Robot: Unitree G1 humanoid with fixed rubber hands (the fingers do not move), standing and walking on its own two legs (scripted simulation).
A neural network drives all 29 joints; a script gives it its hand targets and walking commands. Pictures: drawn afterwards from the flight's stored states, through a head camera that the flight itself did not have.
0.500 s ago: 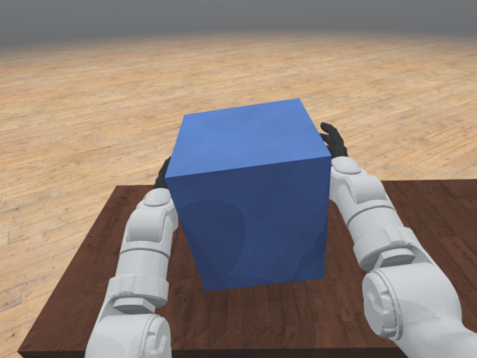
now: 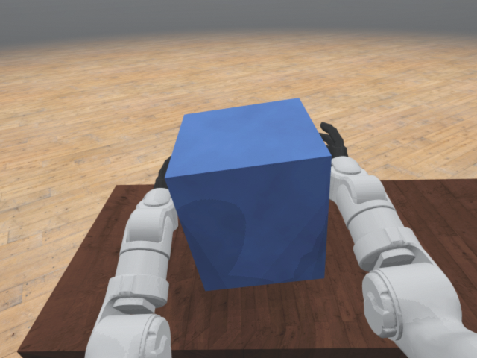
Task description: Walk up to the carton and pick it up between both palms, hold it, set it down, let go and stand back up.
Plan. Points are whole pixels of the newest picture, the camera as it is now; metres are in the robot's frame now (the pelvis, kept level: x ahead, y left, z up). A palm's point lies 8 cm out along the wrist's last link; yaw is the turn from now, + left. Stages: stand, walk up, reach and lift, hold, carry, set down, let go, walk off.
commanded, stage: hold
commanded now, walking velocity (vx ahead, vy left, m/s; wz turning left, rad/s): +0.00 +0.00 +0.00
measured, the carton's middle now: (252, 194) +0.37 +0.00 +0.17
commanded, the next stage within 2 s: set down in 1.94 s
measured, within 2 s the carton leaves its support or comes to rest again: neither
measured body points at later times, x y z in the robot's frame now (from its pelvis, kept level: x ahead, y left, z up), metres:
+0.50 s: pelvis +0.00 +0.00 +0.00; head -0.08 +0.00 +0.44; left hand +0.37 +0.15 +0.17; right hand +0.40 -0.15 +0.21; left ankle +0.04 +0.13 -0.74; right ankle +0.03 -0.13 -0.74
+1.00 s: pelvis +0.00 +0.00 +0.00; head -0.08 +0.00 +0.44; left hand +0.37 +0.16 +0.18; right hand +0.40 -0.15 +0.21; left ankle +0.04 +0.13 -0.74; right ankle +0.03 -0.13 -0.74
